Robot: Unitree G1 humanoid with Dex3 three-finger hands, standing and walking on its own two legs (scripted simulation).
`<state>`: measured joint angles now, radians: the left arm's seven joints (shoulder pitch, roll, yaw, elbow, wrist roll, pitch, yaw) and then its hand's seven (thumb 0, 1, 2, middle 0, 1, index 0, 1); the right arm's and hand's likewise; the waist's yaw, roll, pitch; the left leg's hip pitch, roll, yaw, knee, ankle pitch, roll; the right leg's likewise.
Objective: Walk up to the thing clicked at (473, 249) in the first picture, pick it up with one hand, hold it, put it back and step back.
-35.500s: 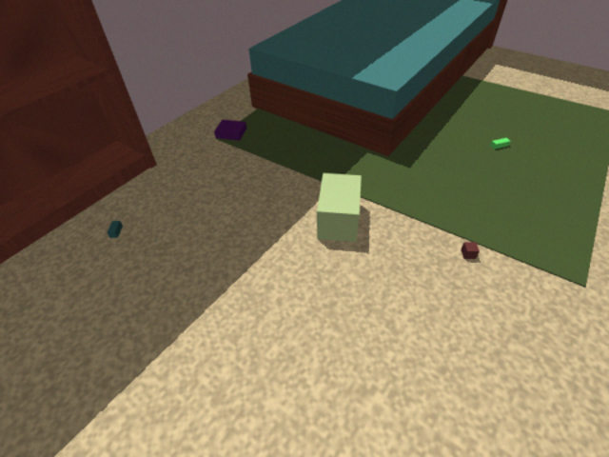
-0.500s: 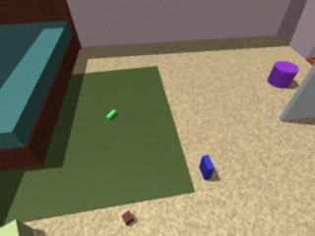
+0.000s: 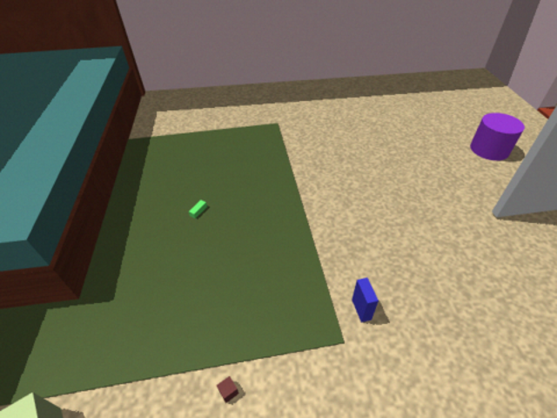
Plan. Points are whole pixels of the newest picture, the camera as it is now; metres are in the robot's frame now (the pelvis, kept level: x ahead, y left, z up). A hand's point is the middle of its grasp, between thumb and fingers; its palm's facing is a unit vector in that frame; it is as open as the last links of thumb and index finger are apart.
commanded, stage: stand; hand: left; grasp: from above
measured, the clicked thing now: (227, 389) +0.41 +0.23 -0.76
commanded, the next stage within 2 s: step back in 1.54 s
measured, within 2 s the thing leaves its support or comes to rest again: neither
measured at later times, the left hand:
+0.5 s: hand out of the picture +0.07 +0.24 -0.16, palm faces +0.01 -0.94 -0.33, open 7.4 cm
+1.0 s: hand out of the picture +0.09 +0.24 -0.16, palm faces +0.00 -0.94 -0.34, open 7.4 cm
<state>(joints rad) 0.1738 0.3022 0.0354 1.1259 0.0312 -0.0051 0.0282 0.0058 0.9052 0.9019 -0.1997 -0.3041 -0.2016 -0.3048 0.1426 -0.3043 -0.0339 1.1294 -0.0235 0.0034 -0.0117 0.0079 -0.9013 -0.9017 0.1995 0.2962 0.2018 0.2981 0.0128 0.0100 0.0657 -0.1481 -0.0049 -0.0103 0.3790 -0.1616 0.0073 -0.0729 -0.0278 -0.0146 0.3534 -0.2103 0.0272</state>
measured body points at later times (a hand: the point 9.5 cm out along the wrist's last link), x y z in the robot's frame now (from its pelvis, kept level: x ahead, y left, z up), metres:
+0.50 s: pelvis +0.01 +0.00 +0.00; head +0.02 -0.01 +0.45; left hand +0.07 +0.29 -0.14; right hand +0.08 -0.29 -0.14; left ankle +0.03 +0.11 -0.75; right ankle -0.01 -0.14 -0.75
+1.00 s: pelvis +0.02 -0.01 +0.00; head +0.03 -0.01 +0.45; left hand +0.09 +0.29 -0.13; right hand +0.10 -0.30 -0.14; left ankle +0.03 +0.11 -0.75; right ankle -0.01 -0.14 -0.75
